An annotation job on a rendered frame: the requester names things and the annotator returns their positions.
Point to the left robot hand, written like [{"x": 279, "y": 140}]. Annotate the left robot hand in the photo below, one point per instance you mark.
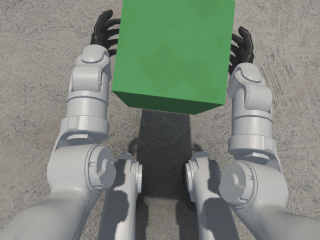
[{"x": 101, "y": 34}]

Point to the robot left forearm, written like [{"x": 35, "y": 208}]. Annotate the robot left forearm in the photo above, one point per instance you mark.
[{"x": 87, "y": 100}]

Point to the carton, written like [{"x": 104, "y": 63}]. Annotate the carton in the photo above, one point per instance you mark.
[{"x": 173, "y": 55}]

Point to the robot right forearm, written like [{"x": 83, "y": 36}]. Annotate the robot right forearm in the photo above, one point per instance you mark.
[{"x": 252, "y": 117}]

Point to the right robot thigh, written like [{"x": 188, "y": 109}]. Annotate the right robot thigh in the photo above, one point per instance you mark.
[{"x": 215, "y": 218}]

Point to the right robot hand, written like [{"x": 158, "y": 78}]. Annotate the right robot hand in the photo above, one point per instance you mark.
[{"x": 243, "y": 54}]

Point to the robot left shin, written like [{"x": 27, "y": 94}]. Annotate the robot left shin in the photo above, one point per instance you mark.
[{"x": 125, "y": 156}]

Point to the robot left upper arm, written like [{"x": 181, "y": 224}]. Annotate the robot left upper arm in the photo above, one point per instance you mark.
[{"x": 77, "y": 175}]

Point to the robot right upper arm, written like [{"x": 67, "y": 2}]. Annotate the robot right upper arm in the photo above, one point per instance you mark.
[{"x": 258, "y": 195}]

